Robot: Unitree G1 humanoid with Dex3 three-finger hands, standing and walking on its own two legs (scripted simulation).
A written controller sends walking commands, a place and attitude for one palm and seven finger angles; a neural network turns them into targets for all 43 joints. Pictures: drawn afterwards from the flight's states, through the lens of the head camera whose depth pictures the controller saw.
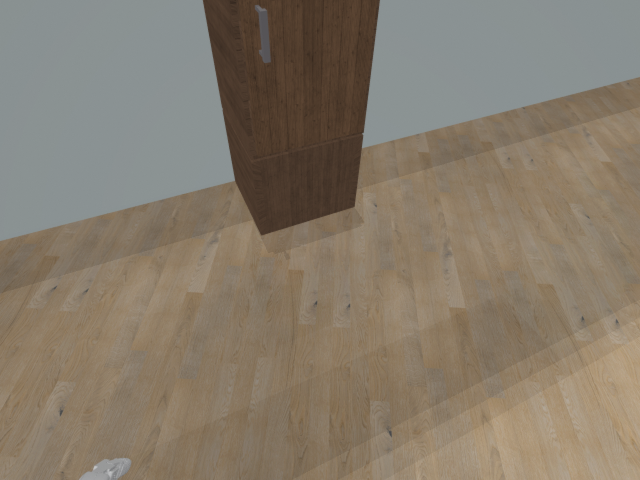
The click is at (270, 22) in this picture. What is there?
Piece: cupboard door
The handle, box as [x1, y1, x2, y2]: [255, 5, 270, 62]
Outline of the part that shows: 255,5 255,9 259,14 262,49 259,50 259,53 262,56 263,61 268,62 270,61 266,10 264,8 262,9 258,5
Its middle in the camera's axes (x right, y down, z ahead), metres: -0.16 -0.56 +1.05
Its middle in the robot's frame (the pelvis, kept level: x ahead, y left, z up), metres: +1.16 +0.22 +0.07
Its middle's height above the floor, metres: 0.83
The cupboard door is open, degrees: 0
